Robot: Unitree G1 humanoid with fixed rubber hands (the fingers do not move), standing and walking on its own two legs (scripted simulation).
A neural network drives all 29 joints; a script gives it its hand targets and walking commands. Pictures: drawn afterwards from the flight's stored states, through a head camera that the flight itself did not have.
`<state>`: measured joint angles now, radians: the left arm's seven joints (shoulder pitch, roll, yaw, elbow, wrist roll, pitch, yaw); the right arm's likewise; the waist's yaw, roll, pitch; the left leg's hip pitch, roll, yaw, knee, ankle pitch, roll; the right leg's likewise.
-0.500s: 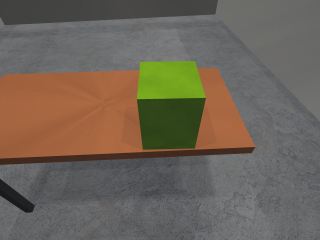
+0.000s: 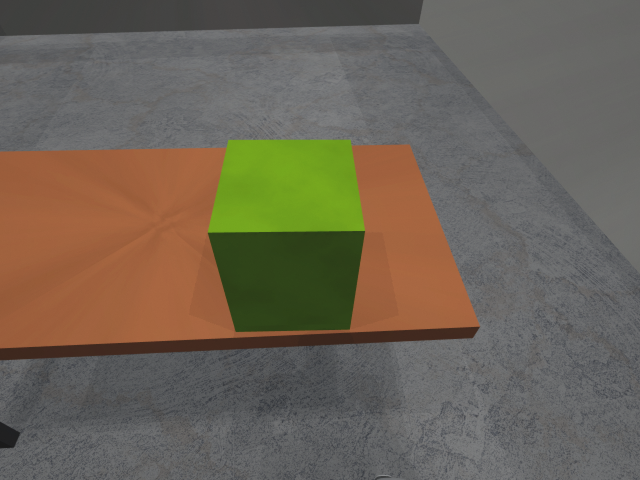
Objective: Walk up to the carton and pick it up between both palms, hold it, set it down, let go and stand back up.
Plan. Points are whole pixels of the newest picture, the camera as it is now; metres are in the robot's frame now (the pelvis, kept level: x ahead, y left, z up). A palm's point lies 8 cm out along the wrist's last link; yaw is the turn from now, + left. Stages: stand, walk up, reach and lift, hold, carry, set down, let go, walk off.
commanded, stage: walk up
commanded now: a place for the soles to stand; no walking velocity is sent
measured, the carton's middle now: (291, 238) +0.50 +0.04 +0.00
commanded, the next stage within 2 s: none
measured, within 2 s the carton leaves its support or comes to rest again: neither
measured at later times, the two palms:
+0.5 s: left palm out of the picture +0.09 +0.23 -0.10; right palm out of the picture +0.11 -0.29 -0.14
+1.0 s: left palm out of the picture +0.03 +0.30 -0.13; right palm out of the picture +0.13 -0.18 -0.11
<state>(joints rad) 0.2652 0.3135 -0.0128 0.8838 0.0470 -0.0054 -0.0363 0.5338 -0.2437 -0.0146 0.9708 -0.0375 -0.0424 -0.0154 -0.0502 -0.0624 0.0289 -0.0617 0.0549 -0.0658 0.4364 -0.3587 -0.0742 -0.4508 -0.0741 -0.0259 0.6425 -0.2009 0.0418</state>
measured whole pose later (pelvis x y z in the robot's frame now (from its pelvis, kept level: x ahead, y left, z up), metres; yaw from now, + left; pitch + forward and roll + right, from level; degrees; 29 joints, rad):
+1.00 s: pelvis +0.02 +0.05 +0.01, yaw +5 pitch -2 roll +0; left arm 0.30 0.26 -0.05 0.95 0.01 0.00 0.00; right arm 0.19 -0.21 0.03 0.94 0.01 0.00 0.00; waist 0.03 -0.02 0.03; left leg -0.19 0.00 0.06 0.49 -0.26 0.02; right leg -0.22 -0.05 -0.02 0.47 -0.21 0.03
